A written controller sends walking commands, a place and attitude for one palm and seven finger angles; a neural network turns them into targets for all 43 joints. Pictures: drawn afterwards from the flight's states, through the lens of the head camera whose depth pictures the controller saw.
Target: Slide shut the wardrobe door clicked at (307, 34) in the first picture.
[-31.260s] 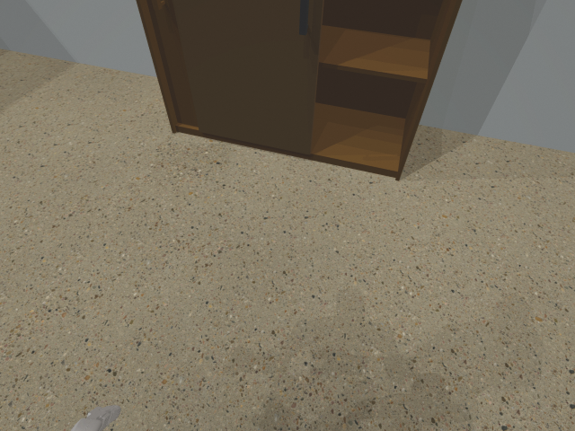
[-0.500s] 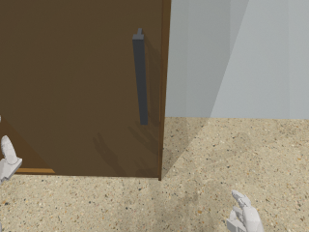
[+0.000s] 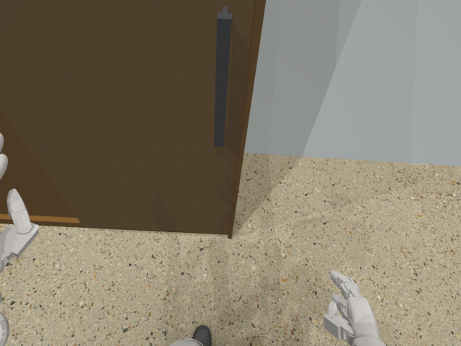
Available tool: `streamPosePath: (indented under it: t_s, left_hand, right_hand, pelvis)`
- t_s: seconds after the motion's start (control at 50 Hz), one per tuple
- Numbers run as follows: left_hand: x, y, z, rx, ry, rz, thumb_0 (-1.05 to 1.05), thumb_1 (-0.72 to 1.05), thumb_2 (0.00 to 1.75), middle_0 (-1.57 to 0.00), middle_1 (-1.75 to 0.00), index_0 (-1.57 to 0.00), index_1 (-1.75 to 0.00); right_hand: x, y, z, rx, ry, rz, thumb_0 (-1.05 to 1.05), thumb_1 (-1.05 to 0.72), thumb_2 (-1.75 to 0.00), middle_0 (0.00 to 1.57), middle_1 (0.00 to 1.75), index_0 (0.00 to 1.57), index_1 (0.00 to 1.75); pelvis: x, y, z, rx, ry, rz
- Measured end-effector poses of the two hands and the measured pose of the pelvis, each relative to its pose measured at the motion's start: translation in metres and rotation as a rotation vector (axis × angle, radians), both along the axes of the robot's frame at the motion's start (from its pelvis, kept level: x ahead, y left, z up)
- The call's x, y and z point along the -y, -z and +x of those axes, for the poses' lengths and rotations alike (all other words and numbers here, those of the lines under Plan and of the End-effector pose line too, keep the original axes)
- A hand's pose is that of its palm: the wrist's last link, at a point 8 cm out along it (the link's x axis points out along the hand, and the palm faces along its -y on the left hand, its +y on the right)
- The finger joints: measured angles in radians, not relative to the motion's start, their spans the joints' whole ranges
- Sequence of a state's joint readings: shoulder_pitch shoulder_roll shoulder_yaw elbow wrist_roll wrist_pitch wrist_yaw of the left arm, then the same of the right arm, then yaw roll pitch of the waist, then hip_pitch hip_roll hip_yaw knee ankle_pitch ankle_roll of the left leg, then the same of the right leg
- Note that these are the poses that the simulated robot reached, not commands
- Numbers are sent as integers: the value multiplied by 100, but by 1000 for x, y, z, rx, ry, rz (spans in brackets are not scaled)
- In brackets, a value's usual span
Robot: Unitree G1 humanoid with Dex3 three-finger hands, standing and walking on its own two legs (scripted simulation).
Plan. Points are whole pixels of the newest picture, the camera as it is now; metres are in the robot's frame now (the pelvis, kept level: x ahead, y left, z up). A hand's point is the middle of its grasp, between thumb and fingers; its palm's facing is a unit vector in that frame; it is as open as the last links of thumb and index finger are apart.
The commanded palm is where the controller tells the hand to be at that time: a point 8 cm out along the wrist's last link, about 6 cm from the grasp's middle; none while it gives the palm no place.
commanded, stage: step back with the hand held close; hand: left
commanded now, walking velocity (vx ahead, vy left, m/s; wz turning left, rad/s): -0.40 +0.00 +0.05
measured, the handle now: (221, 86) +0.64 +0.11 +0.10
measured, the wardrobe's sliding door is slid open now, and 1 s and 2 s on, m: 0.00 0.00 0.00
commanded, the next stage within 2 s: stop stepping back and stand still in 0.18 s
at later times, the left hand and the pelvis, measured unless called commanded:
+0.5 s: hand out of the picture +0.02 +0.24 +0.17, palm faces +0.38 -0.81 -0.44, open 7.5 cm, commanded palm -0.02 +0.29 +0.19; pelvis -0.16 -0.01 +0.00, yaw -1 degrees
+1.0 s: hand out of the picture -0.07 +0.26 +0.19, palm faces +0.51 -0.73 -0.45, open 7.4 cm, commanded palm -0.13 +0.29 +0.19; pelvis -0.26 -0.02 +0.00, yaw +2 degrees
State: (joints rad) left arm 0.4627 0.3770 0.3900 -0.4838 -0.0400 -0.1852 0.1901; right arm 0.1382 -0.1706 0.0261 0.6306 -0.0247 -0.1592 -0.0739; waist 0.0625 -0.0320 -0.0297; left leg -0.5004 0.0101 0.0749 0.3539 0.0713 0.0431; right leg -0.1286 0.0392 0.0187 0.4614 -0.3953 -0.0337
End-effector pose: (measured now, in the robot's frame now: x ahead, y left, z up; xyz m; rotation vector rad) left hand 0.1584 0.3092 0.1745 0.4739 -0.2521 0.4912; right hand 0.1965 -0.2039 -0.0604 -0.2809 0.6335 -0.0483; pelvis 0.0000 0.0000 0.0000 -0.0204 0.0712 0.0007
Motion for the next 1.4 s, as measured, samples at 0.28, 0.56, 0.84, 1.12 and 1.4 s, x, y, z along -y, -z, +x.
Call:
streamPosePath:
  t_s: [0.28,0.56,0.84,1.12,1.4]
  left_hand:
    - [3,-20,-43,-3,164,83,1,88,90,-21,-30,-21,-30]
    - [16,-31,-200,28,78,82,1,88,90,-22,-30,-21,-30]
    - [8,-16,-245,27,51,38,1,89,90,-21,-30,-20,-30]
    - [12,-17,-287,-43,-42,43,1,88,90,-21,-30,-21,-30]
    - [2,-31,-273,37,-19,142,1,88,90,-21,-30,-21,-30]
  right_hand:
    - [33,-16,-98,16,153,-38,2,-91,-90,21,30,21,30]
    - [50,-2,-244,-134,156,-76,2,-91,-90,21,30,21,30]
    - [18,11,-319,-70,163,36,2,-91,-90,20,30,21,30]
    - [52,12,-309,-109,106,-12,2,-91,-90,21,30,21,30]
    - [28,11,-290,-30,97,12,2,-91,-90,20,30,20,30]
  pelvis:
    - [-8,-5,-76,70,60,0]
    - [5,-9,-180,70,14,29]
    - [-3,-6,-238,122,-18,26]
    - [13,-9,-264,100,-44,54]
    - [1,2,-254,118,-69,36]
